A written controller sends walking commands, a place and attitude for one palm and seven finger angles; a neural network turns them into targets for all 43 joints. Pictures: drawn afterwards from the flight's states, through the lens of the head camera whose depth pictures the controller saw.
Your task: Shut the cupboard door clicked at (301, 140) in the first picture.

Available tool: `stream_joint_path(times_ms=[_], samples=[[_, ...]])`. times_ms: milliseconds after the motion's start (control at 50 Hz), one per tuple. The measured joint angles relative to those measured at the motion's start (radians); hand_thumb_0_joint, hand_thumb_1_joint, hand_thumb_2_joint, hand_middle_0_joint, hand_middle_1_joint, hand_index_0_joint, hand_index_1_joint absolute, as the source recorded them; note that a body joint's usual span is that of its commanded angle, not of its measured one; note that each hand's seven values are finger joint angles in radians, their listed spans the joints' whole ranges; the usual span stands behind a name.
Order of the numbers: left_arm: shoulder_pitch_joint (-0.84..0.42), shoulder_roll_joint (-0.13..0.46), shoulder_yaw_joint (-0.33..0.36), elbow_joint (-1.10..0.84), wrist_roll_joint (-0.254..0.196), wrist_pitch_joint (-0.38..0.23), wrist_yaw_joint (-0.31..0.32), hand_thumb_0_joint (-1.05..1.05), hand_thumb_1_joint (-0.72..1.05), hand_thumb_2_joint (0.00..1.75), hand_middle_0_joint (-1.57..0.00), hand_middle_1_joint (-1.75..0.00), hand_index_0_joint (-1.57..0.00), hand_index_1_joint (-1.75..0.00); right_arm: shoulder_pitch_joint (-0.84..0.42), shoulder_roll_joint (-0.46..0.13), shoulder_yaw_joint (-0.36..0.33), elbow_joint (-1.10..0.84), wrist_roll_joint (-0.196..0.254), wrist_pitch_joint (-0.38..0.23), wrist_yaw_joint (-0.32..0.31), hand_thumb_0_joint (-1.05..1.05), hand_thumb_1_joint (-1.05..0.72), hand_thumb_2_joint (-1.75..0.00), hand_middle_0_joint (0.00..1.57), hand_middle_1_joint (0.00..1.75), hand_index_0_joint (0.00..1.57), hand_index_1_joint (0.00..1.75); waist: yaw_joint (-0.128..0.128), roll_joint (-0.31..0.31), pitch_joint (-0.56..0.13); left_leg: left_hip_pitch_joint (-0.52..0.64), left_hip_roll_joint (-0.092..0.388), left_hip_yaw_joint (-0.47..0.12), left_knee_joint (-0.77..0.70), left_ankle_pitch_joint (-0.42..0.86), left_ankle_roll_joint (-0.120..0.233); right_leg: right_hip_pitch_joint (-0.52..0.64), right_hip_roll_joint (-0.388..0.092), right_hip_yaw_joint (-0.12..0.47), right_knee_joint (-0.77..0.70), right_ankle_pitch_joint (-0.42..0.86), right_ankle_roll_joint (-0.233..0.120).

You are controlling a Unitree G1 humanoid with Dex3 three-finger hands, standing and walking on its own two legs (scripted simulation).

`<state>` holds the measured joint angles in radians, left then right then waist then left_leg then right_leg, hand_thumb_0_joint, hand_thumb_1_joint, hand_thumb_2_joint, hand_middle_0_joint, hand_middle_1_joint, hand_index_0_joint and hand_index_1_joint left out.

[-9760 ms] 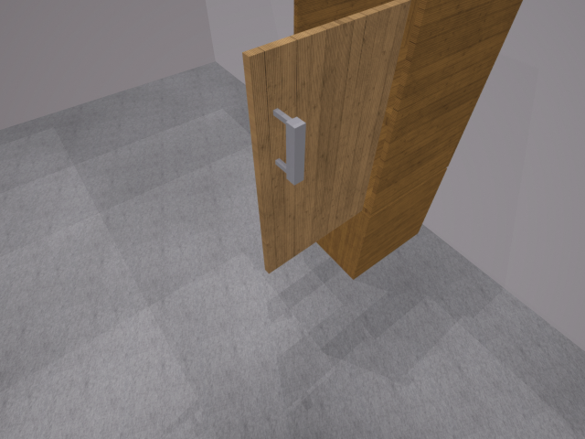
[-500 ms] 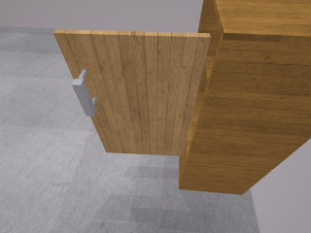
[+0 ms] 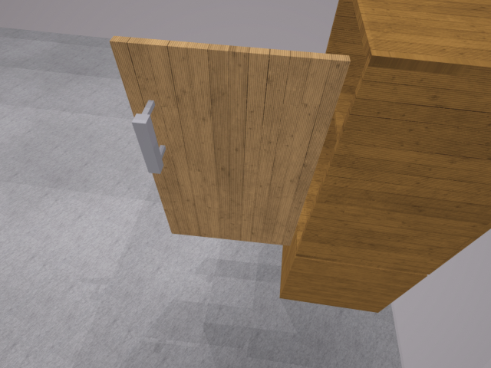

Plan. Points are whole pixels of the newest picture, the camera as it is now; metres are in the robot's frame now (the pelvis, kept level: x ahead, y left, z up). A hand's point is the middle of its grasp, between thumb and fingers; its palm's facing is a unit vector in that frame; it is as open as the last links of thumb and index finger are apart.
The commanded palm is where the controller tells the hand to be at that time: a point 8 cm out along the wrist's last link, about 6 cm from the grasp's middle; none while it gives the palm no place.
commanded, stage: come to a stop and stand still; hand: left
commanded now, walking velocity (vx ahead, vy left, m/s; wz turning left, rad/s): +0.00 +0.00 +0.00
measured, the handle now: (152, 137) +0.48 +0.22 +0.09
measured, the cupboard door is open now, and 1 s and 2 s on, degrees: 92 92 92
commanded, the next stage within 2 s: look again from close up in 0.56 s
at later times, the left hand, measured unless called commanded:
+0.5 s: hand out of the picture +0.07 +0.26 -0.15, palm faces -0.05 -0.94 -0.33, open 7.4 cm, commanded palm none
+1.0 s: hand out of the picture +0.06 +0.25 -0.16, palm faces -0.07 -0.95 -0.30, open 7.4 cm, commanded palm none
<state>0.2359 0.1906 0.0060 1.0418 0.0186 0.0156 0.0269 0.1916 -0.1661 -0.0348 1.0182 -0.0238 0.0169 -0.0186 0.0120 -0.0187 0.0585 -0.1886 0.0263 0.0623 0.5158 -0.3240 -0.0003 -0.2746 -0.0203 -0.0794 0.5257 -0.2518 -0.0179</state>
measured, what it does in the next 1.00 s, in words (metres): stands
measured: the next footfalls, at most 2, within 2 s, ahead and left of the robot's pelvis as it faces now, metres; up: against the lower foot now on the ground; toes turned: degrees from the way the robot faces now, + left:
none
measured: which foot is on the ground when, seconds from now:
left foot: down 0.00-1.00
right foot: down 0.00-1.00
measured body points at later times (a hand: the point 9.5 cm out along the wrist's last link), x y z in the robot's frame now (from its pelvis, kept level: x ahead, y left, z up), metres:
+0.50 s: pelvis -0.01 +0.04 +0.00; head +0.00 +0.03 +0.45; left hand +0.07 +0.31 -0.13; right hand +0.06 -0.23 -0.14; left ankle -0.03 +0.12 -0.73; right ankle +0.02 -0.11 -0.73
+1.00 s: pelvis -0.01 +0.03 +0.01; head +0.01 +0.03 +0.46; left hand +0.06 +0.30 -0.14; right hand +0.06 -0.25 -0.13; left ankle -0.03 +0.12 -0.73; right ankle +0.02 -0.11 -0.73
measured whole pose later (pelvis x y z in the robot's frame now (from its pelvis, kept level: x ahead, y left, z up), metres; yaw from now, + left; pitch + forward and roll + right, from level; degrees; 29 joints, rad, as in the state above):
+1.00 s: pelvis -0.01 +0.03 +0.01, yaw -1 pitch -2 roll +0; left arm 0.16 0.28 -0.03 1.06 0.02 0.00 0.02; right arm 0.13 -0.28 0.00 1.10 -0.01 -0.01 0.00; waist 0.00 -0.01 0.07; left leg -0.10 -0.02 0.10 0.40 -0.27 0.04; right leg -0.21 -0.06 -0.04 0.43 -0.19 0.03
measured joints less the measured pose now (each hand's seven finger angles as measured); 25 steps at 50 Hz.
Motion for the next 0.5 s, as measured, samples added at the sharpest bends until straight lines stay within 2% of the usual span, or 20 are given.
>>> stream_joint_path(times_ms=[140,300,500], samples=[[0.048,0.026,-0.008,-0.024,0.004,-0.017,0.002,0.01,0.91,0.9,-0.21,-0.3,-0.21,-0.3,0.016,-0.04,-0.002,-0.057,0.0,-0.022,0.005,0.0,-0.91,-0.89,0.2,0.3,0.2,0.3,-0.008,0.026,-0.036,-0.016,-0.014,0.014,0.039,-0.027,0.023,-0.013,-0.014,0.017,0.023,-0.008,0.021],[-0.013,0.071,-0.007,-0.041,0.0,-0.017,0.004,0.01,0.91,0.9,-0.21,-0.3,-0.2,-0.3,-0.009,-0.083,0.012,-0.039,0.0,-0.027,0.008,0.0,-0.91,-0.89,0.2,0.3,0.2,0.3,-0.003,0.032,-0.023,0.016,-0.037,0.03,0.01,-0.008,0.044,0.011,-0.034,0.034,0.004,0.012,0.042],[-0.066,0.102,-0.018,-0.046,0.0,-0.014,-0.002,0.01,0.91,0.9,-0.21,-0.3,-0.2,-0.3,-0.035,-0.113,0.027,-0.006,0.002,-0.025,0.021,0.0,-0.91,-0.89,0.2,0.3,0.2,0.3,-0.013,0.027,-0.007,0.036,-0.053,0.045,-0.044,0.027,0.056,0.022,-0.046,0.05,-0.038,0.046,0.055]])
